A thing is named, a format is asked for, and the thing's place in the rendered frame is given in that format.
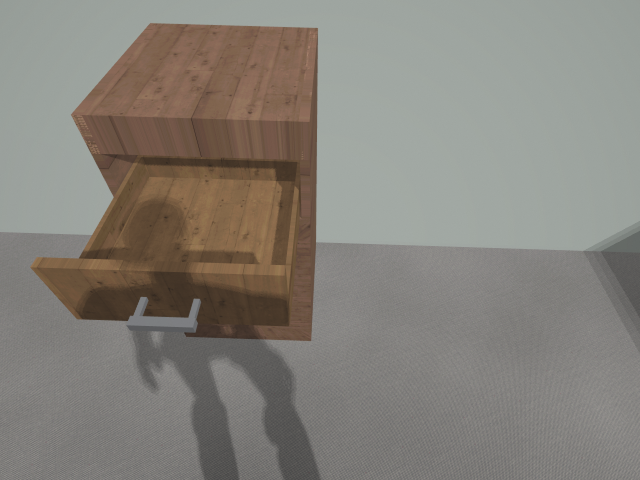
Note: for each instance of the cabinet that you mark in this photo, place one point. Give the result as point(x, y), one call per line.
point(216, 91)

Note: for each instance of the drawer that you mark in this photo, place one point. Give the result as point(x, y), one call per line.
point(222, 230)

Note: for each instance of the handle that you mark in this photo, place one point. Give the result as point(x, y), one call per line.
point(138, 322)

